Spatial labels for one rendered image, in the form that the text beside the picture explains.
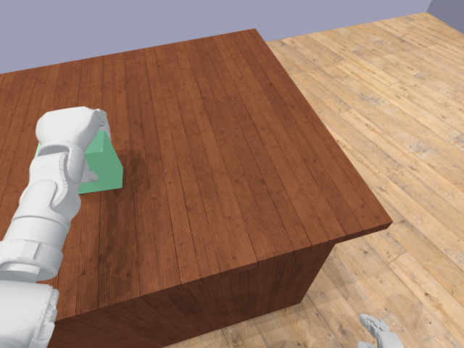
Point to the robot left forearm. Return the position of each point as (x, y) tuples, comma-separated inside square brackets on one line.
[(32, 247)]

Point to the left robot hand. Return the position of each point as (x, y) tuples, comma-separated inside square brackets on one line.
[(77, 125)]

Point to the right robot hand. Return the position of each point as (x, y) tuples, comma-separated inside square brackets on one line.
[(380, 331)]

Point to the sponge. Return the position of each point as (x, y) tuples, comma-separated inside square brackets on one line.
[(104, 162)]

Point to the table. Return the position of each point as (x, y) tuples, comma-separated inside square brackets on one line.
[(234, 192)]

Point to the robot left upper arm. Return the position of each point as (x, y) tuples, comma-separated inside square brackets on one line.
[(27, 314)]

